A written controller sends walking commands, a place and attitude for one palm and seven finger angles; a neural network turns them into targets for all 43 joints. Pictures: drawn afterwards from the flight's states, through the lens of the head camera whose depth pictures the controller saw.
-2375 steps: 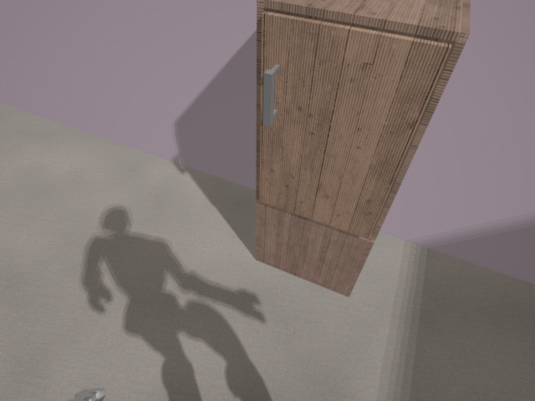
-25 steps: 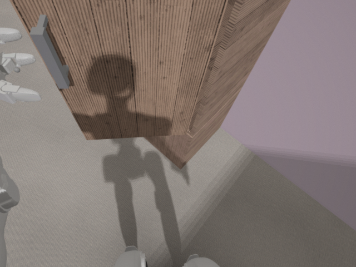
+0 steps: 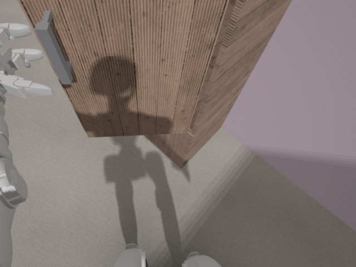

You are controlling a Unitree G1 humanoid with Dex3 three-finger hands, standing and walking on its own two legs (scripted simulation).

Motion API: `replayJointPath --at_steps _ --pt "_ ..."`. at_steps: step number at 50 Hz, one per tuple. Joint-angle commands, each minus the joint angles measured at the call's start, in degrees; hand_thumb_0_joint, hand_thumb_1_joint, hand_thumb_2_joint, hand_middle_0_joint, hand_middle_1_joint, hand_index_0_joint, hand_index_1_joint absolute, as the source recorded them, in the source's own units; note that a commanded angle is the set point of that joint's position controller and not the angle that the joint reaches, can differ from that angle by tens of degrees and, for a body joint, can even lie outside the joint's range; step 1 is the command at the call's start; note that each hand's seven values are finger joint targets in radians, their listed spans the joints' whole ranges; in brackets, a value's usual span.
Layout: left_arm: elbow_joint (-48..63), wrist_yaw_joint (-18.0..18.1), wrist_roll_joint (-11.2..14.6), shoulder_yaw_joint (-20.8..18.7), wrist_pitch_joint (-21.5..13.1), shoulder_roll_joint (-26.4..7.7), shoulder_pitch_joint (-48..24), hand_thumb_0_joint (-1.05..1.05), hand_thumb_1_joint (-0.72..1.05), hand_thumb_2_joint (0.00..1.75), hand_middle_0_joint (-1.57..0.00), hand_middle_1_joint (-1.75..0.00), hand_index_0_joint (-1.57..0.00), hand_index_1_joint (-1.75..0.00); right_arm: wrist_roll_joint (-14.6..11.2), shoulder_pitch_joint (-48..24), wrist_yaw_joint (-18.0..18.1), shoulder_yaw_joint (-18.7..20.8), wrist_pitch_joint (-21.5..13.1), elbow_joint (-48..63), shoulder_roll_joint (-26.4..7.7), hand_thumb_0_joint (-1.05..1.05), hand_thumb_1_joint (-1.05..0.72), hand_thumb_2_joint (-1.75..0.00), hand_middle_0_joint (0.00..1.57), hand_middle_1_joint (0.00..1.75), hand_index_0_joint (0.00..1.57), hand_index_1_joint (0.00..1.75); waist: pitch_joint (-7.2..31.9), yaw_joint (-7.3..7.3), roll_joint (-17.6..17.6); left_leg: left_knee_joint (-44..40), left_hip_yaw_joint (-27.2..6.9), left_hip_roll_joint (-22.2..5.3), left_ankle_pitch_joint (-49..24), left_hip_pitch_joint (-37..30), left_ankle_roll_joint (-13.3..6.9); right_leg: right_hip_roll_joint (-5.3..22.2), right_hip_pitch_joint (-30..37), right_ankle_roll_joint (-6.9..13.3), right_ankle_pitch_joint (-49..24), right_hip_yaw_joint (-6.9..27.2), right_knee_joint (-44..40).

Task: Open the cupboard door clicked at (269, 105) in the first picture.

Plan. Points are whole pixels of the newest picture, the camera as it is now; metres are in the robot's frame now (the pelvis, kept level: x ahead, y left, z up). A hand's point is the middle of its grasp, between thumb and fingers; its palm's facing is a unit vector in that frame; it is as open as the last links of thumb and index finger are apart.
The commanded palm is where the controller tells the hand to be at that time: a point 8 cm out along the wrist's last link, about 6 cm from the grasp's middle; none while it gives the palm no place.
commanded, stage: move the hooked fingers beside the handle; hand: left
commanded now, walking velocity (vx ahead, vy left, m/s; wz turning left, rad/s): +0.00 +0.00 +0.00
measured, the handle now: (58, 50) +0.55 +0.22 +0.12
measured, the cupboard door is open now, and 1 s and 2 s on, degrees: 48 48 48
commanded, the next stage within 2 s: slide the fingers in behind the handle in 0.04 s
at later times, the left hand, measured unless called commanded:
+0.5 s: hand (31, 63) +0.51 +0.26 +0.12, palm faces +0.06 -1.00 +0.01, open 14.0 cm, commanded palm +0.50 +0.29 +0.12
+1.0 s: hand (37, 67) +0.50 +0.25 +0.12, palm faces +0.12 -0.99 +0.00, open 14.6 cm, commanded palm +0.49 +0.25 +0.12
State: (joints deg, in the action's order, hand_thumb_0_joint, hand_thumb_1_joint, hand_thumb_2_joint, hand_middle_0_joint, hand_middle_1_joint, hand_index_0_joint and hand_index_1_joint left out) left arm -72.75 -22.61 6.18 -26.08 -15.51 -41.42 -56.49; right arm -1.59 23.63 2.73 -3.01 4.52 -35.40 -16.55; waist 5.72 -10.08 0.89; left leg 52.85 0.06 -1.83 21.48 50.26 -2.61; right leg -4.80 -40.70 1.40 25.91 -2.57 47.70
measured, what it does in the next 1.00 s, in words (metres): stands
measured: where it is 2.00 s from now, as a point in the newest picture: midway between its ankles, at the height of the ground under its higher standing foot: outside the picture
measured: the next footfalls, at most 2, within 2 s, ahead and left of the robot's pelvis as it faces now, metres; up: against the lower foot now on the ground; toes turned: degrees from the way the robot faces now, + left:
none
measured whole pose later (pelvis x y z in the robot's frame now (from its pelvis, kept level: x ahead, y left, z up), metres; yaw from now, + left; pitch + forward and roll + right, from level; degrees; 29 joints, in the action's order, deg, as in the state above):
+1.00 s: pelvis +0.01 +0.00 +0.00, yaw +2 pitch +19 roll -4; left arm -67.5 -13.5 9.7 -17.0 -14.9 -33.1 -56.1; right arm -0.8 23.2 0.6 -1.2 2.1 -39.0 -15.6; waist 6.0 -6.9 1.6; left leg 53.3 -2.0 -0.5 22.0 50.0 -2.4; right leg -4.0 -39.3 1.6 27.0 -4.6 47.6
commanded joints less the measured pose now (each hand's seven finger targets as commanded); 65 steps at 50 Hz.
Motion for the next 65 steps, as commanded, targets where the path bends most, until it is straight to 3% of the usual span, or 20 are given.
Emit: replayJointPath --at_steps 1,8,12,15,17,22,29,32,35,38,40,43,45,46,50,51,53,60,61,65 --pt "13.11 0.15 0.17 -3.05 -4.84 -20.07 -27.43 0.00 -0.50 0.30 -0.30 -1.20 -0.30 -1.20 0.33 10.20 1.05 4.41 -0.79 1.96 -11.90 0.00 -0.90 -0.90 0.20 0.30 0.20 0.30 25.45 -0.01 12.74 -3.70 -5.75 -0.97 -22.50 -32.98 0.55 0.30 -4.71 -0.11 -17.39 1.37 -5.81" --pt "9.00 -1.72 0.92 -1.81 -2.56 -19.39 -25.40 0.00 -0.50 0.30 -0.30 -1.20 -0.30 -1.20 -0.13 10.46 1.52 4.09 -0.53 2.37 -11.94 0.00 -0.90 -0.90 0.20 0.30 0.20 0.30 21.39 -1.08 8.01 -3.99 -4.50 -0.64 -18.23 -26.64 -0.34 0.20 -2.64 -0.67 -17.07 1.78 -6.80" --pt "9.30 -1.88 1.12 -0.06 -2.51 -17.78 -26.48 0.00 -0.50 0.30 -0.30 -1.20 -0.30 -1.20 -0.06 10.59 1.54 4.00 -0.92 2.01 -11.89 0.00 -0.90 -0.90 0.20 0.30 0.20 0.30 20.54 -1.64 9.48 -3.87 -4.53 -0.68 -16.72 -26.60 -0.29 0.23 -4.33 -0.59 -15.23 1.89 -7.05" --pt "11.05 -1.58 1.72 0.24 -3.20 -17.01 -28.99 0.00 -0.50 0.30 -0.30 -1.20 -0.30 -1.20 0.17 11.25 1.54 4.04 -1.43 1.63 -11.83 0.00 -0.90 -0.90 0.20 0.30 0.20 0.30 22.05 -2.15 9.94 -3.49 -4.63 -0.60 -17.40 -26.87 -0.46 0.23 -3.96 -0.51 -15.86 2.10 -6.64" --pt "11.45 -1.28 1.28 -1.65 -3.58 -19.13 -27.99 0.00 -0.50 0.30 -0.30 -1.20 -0.30 -1.20 0.30 11.73 1.42 4.23 -1.48 1.29 -11.94 0.00 -0.90 -0.90 0.20 0.30 0.20 0.30 24.65 -1.09 11.64 -3.12 -4.90 -0.79 -19.66 -28.72 -0.08 0.19 -3.77 -0.36 -17.06 1.89 -6.07" --pt "13.08 -0.89 1.34 -1.05 -3.43 -16.85 -26.19 0.00 -0.50 0.30 -0.30 -1.20 -0.30 -1.20 0.41 12.03 0.74 4.59 -1.30 1.11 -11.55 0.00 -0.90 -0.90 0.20 0.30 0.20 0.30 27.00 -0.53 12.65 -2.61 -4.96 -0.83 -23.42 -31.63 0.10 -0.12 -3.68 -0.29 -19.62 1.49 -5.61" --pt "16.32 0.24 2.62 3.92 -2.57 -7.94 -26.87 0.00 -0.50 0.30 -0.30 -1.20 -0.30 -1.20 0.59 11.41 -0.07 5.13 -1.52 0.48 -10.97 0.00 -0.90 -0.90 0.20 0.30 0.20 0.30 25.26 -1.29 13.36 -3.21 -5.81 -1.01 -25.61 -35.88 0.42 -0.49 -6.27 -0.01 -19.54 0.47 -6.30" --pt "16.36 0.93 2.84 3.64 -2.82 -7.26 -25.67 0.00 -0.50 0.30 -0.30 -1.20 -0.30 -1.20 0.61 11.42 -0.27 5.30 -1.55 0.04 -10.87 0.00 -0.90 -0.90 0.20 0.30 0.20 0.30 25.66 -1.03 11.58 -3.09 -5.80 -0.94 -27.57 -36.11 0.44 -0.45 -5.02 0.05 -21.36 0.46 -6.07" --pt "17.69 1.66 3.20 7.20 -3.26 -2.27 -28.19 0.00 -0.50 0.30 -0.30 -1.20 -0.30 -1.20 0.73 10.84 -0.55 5.19 -1.90 -0.25 -10.45 0.00 -0.90 -0.90 0.20 0.30 0.20 0.30 23.22 -2.23 11.77 -3.33 -6.46 -0.98 -26.96 -36.89 0.46 -0.43 -7.16 0.24 -19.88 0.04 -6.14" --pt "17.84 2.66 2.89 6.24 -3.60 -2.74 -27.11 0.00 -0.50 0.30 -0.30 -1.20 -0.30 -1.20 0.66 10.59 -0.76 5.48 -2.13 -0.29 -10.64 0.00 -0.90 -0.90 0.20 0.30 0.20 0.30 24.77 -1.61 11.49 -3.56 -6.76 -1.09 -26.64 -37.69 0.74 -0.33 -7.24 0.27 -19.24 0.14 -6.04" --pt "19.43 2.91 3.24 8.68 -4.12 0.69 -28.54 0.00 -0.50 0.30 -0.30 -1.20 -0.30 -1.20 0.88 10.43 -0.94 5.45 -2.39 -0.68 -10.22 0.00 -0.90 -0.90 0.20 0.30 0.20 0.30 24.73 -2.04 12.15 -3.31 -7.28 -1.10 -28.81 -39.23 0.84 -0.26 -7.83 0.44 -19.50 -0.21 -5.75" --pt "18.63 3.54 2.86 9.26 -4.00 1.65 -29.28 0.00 -0.50 0.30 -0.30 -1.20 -0.30 -1.20 0.80 10.12 -1.11 5.59 -2.55 -1.03 -10.36 0.00 -0.90 -0.90 0.20 0.30 0.20 0.30 24.79 -2.21 11.45 -3.44 -7.85 -1.26 -27.34 -39.48 1.08 -0.25 -9.14 0.36 -18.23 -0.26 -5.66" --pt "20.26 4.12 3.10 12.21 -4.28 5.60 -31.20 0.00 -0.50 0.30 -0.30 -1.20 -0.30 -1.20 0.99 9.75 -1.27 5.61 -2.91 -1.21 -9.88 0.00 -0.90 -0.90 0.20 0.30 0.20 0.30 24.41 -3.02 12.04 -3.25 -8.14 -1.16 -27.73 -40.34 0.98 -0.21 -9.66 0.45 -17.80 -0.49 -5.54" --pt "20.59 4.47 2.60 11.35 -4.63 4.59 -31.47 0.00 -0.50 0.30 -0.30 -1.20 -0.30 -1.20 0.87 9.66 -1.31 5.83 -3.05 -1.44 -10.09 0.00 -0.90 -0.90 0.20 0.30 0.20 0.30 25.88 -2.30 13.32 -3.33 -8.53 -1.37 -27.70 -41.74 1.39 -0.11 -10.48 0.45 -17.14 -0.30 -5.46" --pt "20.09 5.67 3.09 15.60 -4.15 10.51 -32.70 0.00 -0.50 0.30 -0.30 -1.20 -0.30 -1.20 1.18 9.42 -1.52 5.70 -3.66 -2.13 -9.70 0.00 -0.90 -0.90 0.20 0.30 0.20 0.30 23.97 -3.87 11.41 -3.42 -8.83 -1.15 -25.22 -40.72 1.19 0.01 -11.11 0.51 -15.90 -0.80 -5.66" --pt "19.98 5.89 2.60 14.13 -4.32 8.45 -34.31 0.00 -0.50 0.30 -0.30 -1.20 -0.30 -1.20 1.09 9.40 -1.55 5.89 -3.91 -2.57 -10.10 0.00 -0.90 -0.90 0.20 0.30 0.20 0.30 25.31 -3.51 11.73 -3.47 -8.96 -1.15 -24.24 -41.11 1.35 0.00 -11.47 0.45 -15.71 -0.50 -5.47" --pt "19.07 6.23 2.48 15.11 -4.05 9.59 -34.15 0.00 -0.50 0.30 -0.30 -1.20 -0.30 -1.20 1.04 9.44 -1.62 5.86 -4.18 -2.63 -10.08 0.00 -0.90 -0.90 0.20 0.30 0.20 0.30 24.75 -3.84 10.59 -3.63 -9.00 -0.92 -22.72 -40.08 1.19 0.04 -11.41 0.56 -15.13 -0.50 -5.65" --pt "21.65 7.00 3.09 20.23 -4.91 16.81 -34.29 0.00 -0.50 0.30 -0.30 -1.20 -0.30 -1.20 1.33 9.01 -2.37 5.92 -5.33 -3.28 -9.23 0.00 -0.90 -0.90 0.20 0.30 0.20 0.30 25.83 -3.85 13.82 -2.94 -9.84 -0.88 -26.82 -43.54 1.60 -0.06 -12.31 0.92 -15.61 -1.12 -5.04" --pt "22.21 7.22 2.68 19.54 -5.16 15.50 -36.20 0.00 -0.50 0.30 -0.30 -1.20 -0.30 -1.20 1.29 8.96 -2.41 6.18 -5.46 -3.75 -9.56 0.00 -0.90 -0.90 0.20 0.30 0.20 0.30 26.99 -3.91 13.24 -3.01 -9.94 -0.98 -26.14 -43.91 1.76 -0.07 -12.43 0.81 -15.81 -0.90 -4.95" --pt "20.11 8.13 2.91 22.48 -4.78 19.73 -36.25 0.00 -0.50 0.30 -0.30 -1.20 -0.30 -1.20 1.32 8.59 -2.54 5.89 -5.97 -4.02 -9.27 0.00 -0.90 -0.90 0.20 0.30 0.20 0.30 22.45 -5.10 11.87 -3.58 -9.98 -0.53 -21.35 -41.02 1.39 0.05 -13.33 0.84 -13.77 -1.32 -5.32"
